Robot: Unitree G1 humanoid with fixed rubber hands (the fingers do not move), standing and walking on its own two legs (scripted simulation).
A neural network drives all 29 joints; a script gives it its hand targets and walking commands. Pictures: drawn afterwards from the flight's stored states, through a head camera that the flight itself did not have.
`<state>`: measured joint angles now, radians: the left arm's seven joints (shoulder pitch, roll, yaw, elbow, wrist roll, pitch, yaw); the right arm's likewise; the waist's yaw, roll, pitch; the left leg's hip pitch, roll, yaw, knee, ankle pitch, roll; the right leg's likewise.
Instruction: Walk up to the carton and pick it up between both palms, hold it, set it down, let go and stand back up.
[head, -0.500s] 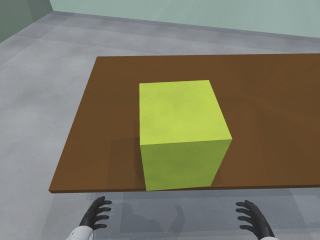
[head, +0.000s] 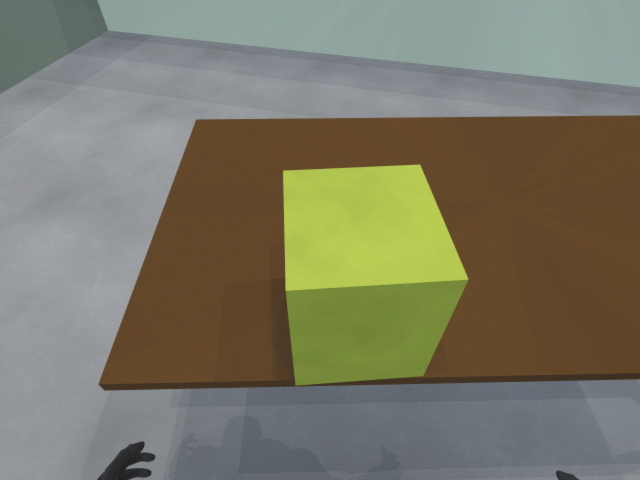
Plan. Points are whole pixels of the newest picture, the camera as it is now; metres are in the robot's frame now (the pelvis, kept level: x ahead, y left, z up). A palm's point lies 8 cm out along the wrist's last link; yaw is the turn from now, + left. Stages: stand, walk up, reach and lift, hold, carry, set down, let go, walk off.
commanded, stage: stand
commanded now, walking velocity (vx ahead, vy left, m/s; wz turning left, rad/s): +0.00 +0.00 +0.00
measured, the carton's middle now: (356, 277) +0.39 -0.02 +0.01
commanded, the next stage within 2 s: none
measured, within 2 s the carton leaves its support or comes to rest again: neither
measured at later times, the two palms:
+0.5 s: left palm out of the picture +0.08 +0.31 -0.11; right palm out of the picture +0.09 -0.30 -0.10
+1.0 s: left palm out of the picture +0.08 +0.30 -0.10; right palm out of the picture +0.08 -0.31 -0.10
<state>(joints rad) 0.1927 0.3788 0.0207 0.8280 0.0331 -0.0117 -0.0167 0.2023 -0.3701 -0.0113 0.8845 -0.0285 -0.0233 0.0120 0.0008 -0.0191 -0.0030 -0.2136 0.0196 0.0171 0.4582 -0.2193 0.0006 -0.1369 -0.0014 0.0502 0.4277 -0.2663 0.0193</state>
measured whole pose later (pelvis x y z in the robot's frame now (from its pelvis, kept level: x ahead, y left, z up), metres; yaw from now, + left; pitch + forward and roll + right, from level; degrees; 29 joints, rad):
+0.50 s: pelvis +0.00 +0.00 +0.00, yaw +0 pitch -2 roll +0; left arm 0.16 0.38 0.00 1.00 0.02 -0.01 0.00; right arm 0.14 -0.37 0.00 1.02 -0.02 -0.01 0.01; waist 0.00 -0.01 0.02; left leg -0.18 0.01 0.01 0.40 -0.18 0.00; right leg -0.10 -0.01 0.05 0.36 -0.23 0.02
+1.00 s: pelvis -0.01 +0.00 +0.01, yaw +0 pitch -3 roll +0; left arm 0.14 0.38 0.01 1.04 0.02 -0.01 0.00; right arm 0.13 -0.37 0.00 1.06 -0.02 -0.01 0.01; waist 0.00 -0.01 0.02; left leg -0.16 0.02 0.01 0.36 -0.16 -0.01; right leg -0.08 0.00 0.05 0.34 -0.21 0.02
